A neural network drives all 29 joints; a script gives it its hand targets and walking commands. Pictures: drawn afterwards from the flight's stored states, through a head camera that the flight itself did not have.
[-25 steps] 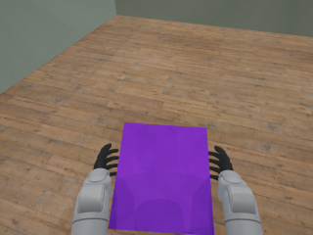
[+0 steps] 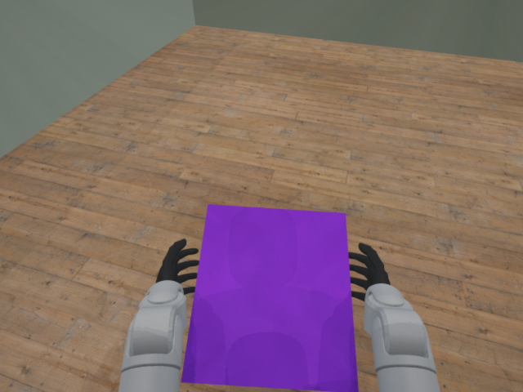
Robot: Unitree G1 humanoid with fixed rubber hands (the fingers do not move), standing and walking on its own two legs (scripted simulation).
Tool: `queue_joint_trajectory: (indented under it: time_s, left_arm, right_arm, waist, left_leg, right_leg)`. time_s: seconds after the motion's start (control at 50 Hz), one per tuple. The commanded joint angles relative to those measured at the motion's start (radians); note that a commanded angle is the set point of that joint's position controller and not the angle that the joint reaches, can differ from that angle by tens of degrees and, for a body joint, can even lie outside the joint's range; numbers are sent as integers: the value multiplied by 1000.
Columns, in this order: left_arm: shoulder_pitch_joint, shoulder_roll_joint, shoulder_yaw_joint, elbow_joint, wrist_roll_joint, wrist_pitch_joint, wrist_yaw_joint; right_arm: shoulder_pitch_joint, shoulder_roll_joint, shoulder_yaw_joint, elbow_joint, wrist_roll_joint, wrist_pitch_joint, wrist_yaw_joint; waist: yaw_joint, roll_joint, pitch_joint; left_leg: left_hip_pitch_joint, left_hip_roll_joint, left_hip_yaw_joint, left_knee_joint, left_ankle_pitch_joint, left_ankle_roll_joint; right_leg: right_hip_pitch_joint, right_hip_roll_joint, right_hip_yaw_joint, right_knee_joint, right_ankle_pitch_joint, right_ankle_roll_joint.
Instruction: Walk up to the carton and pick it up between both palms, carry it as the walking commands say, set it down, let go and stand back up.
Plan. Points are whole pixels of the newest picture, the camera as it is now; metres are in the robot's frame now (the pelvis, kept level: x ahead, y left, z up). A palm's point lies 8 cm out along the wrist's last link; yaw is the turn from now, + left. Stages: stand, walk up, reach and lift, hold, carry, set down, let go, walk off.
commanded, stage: carry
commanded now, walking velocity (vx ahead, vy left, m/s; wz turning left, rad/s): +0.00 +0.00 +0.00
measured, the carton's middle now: (270, 297) +0.30 +0.00 -0.05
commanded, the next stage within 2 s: none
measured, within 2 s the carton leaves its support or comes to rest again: neither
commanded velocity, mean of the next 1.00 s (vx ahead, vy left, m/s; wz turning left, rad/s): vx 0.00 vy -0.11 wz -0.32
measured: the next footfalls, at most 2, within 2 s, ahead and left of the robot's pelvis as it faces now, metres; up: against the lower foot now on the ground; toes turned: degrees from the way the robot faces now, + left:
left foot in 1.02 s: +0.00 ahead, +0.05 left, +0.00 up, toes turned -6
right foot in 1.36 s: -0.07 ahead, -0.30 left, +0.00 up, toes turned -33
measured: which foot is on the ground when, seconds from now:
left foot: down 0.00-0.74, up 0.76-1.00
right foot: down 0.00-1.00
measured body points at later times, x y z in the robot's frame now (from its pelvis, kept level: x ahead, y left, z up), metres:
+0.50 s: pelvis +0.00 +0.00 +0.00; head -0.01 +0.00 +0.45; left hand +0.29 +0.16 +0.03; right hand +0.28 -0.16 +0.03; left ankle +0.03 +0.10 -0.73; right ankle +0.04 -0.14 -0.73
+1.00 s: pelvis -0.03 -0.06 -0.01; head -0.01 -0.05 +0.44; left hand +0.27 +0.03 +0.07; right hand +0.19 -0.28 +0.07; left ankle -0.04 +0.06 -0.72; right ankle +0.01 -0.14 -0.73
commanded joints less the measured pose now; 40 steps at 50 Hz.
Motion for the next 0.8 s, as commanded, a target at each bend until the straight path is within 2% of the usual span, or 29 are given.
queue_joint_trajectory:
  time_s: [0.0, 0.46, 0.48, 0.5, 0.52, 0.56, 0.58, 0.6, 0.62, 0.66, 0.7, 0.72, 0.74, 0.76, 0.78]
  left_arm:
    - [-437, -774, -537, -107, -255, -43, -235]
    - [-439, -782, -542, -108, -257, -40, -238]
    - [-478, -893, -666, -333, -345, -15, -230]
    - [-487, -933, -710, -388, -369, 28, -219]
    - [-483, -938, -721, -428, -385, 74, -204]
    - [-438, -934, -729, -473, -410, 160, -186]
    - [-417, -930, -732, -490, -426, 201, -182]
    - [-403, -931, -735, -505, -441, 239, -178]
    - [-394, -936, -741, -519, -458, 274, -174]
    - [-380, -944, -748, -536, -486, 330, -165]
    - [-363, -953, -739, -542, -494, 373, -154]
    - [-350, -944, -726, -537, -490, 388, -149]
    - [-325, -925, -712, -526, -480, 398, -145]
    - [-322, -930, -712, -538, -492, 408, -140]
    - [-353, -936, -718, -582, -501, 412, -138]
  right_arm:
    - [-462, 735, 539, -119, 252, -46, 237]
    - [-464, 741, 544, -121, 253, -44, 239]
    - [-506, 853, 668, -349, 341, -18, 231]
    - [-505, 884, 707, -410, 351, 26, 219]
    - [-480, 882, 712, -449, 353, 71, 202]
    - [-375, 876, 702, -477, 347, 150, 175]
    - [-338, 876, 700, -493, 349, 186, 164]
    - [-319, 873, 700, -521, 352, 219, 153]
    - [-307, 873, 701, -547, 356, 251, 143]
    - [-307, 870, 703, -587, 371, 303, 128]
    - [-299, 864, 710, -617, 394, 345, 118]
    - [-310, 863, 712, -635, 407, 363, 115]
    - [-336, 853, 739, -689, 425, 382, 114]
    - [-357, 859, 762, -696, 442, 397, 114]
    - [-391, 883, 779, -703, 468, 405, 117]
  waist:
    - [-1, 7, -262]
    - [-1, 7, -262]
    - [0, 11, -259]
    - [2, 37, -269]
    - [-1, 71, -279]
    - [-11, 154, -287]
    - [-10, 189, -286]
    - [-8, 202, -277]
    - [-3, 201, -268]
    - [5, 184, -263]
    - [9, 130, -271]
    - [9, -13, -269]
    - [22, -326, -275]
    - [14, -335, -273]
    - [10, -225, -291]
  left_leg:
    - [57, 111, -113, -115, 104, 12]
    - [58, 112, -112, -114, 106, 12]
    - [68, 128, -118, -118, 118, 8]
    - [86, 162, -137, -120, 153, 7]
    - [118, 213, -171, -117, 197, 13]
    - [186, 318, -241, -111, 290, 59]
    - [180, 365, -261, -112, 341, 84]
    - [164, 393, -259, -106, 389, 93]
    - [148, 408, -245, -91, 427, 83]
    - [122, 389, -179, -39, 446, 31]
    - [52, 340, -94, 52, 378, -25]
    - [-45, 268, -24, 188, 171, -62]
    - [-278, 123, 61, 377, -262, -117]
    - [-318, 88, 8, 558, -456, -129]
    - [-321, 76, -43, 637, -433, -122]
  right_leg:
    - [121, -72, 83, -62, 70, -38]
    - [120, -72, 82, -62, 69, -37]
    - [94, -60, 71, -40, 69, -35]
    - [62, -44, 44, 11, 66, -26]
    - [4, -23, 21, 73, 57, -18]
    - [-130, 26, -21, 203, -27, -15]
    - [-157, 30, -14, 271, -137, -25]
    - [-176, 21, 16, 319, -210, -40]
    - [-186, 7, 43, 320, -227, -49]
    - [-136, 13, 37, 203, -180, -55]
    - [18, 36, 21, 3, -18, -64]
    - [125, -8, 101, -88, 101, -79]
    - [233, -212, 405, -105, 464, -188]
    - [219, -257, 447, -78, 655, -250]
    - [225, -240, 399, -50, 668, -261]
